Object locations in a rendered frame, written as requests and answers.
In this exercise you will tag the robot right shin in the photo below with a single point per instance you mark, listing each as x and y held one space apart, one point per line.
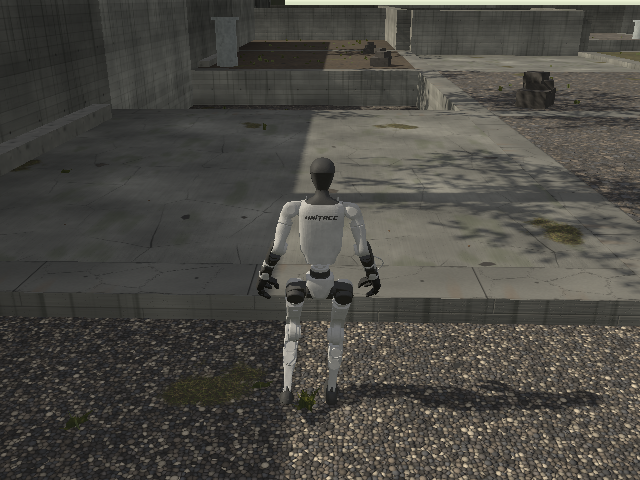
334 361

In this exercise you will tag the robot left hand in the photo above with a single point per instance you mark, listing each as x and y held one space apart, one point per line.
266 283

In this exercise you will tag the left robot forearm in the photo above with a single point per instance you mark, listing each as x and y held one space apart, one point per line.
269 263

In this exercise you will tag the humanoid robot head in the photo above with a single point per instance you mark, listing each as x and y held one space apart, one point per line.
322 172

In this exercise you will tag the robot right hand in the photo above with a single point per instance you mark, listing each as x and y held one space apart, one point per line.
366 282

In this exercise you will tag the robot right upper arm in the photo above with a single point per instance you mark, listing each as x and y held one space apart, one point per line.
353 212

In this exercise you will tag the right robot forearm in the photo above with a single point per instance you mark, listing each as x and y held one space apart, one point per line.
369 264

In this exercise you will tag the robot left upper arm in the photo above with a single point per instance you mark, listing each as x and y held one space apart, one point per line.
289 210

